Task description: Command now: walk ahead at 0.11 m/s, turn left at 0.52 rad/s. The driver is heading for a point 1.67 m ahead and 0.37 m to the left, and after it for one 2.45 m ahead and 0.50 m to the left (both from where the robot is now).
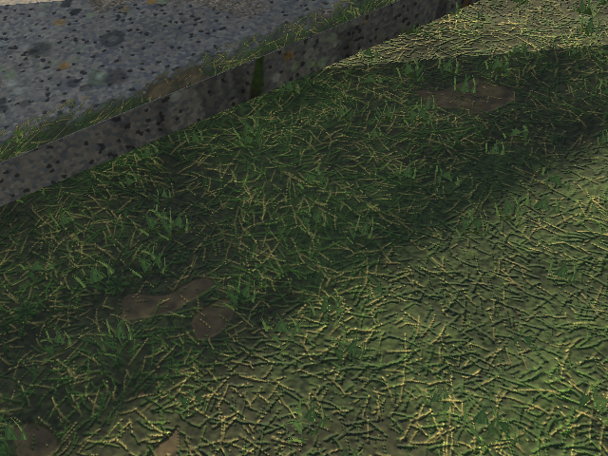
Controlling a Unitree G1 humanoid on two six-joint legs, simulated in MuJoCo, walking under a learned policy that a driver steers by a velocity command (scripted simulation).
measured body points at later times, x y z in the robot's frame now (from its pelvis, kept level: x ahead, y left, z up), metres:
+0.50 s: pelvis +0.00 +0.02 +0.01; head +0.02 +0.06 +0.46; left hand +0.02 +0.32 -0.13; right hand +0.19 -0.21 -0.09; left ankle -0.02 +0.10 -0.73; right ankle +0.07 -0.10 -0.67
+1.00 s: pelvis +0.01 +0.01 +0.01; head +0.03 +0.00 +0.46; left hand +0.01 +0.28 -0.10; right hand +0.20 -0.19 -0.13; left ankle -0.02 +0.11 -0.73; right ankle +0.05 -0.09 -0.73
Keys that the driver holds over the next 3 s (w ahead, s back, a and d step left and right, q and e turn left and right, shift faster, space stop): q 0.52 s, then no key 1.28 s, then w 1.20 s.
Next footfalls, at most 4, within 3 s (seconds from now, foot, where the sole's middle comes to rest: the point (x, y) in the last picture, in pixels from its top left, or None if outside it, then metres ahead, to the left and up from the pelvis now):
0.38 left None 0.02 0.12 -0.76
0.84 right None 0.08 -0.07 -0.76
2.56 right None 0.45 0.16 -0.76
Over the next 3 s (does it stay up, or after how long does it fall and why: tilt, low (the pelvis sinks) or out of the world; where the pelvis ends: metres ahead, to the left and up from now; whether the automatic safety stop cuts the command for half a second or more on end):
stays up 0.49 0.25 0.01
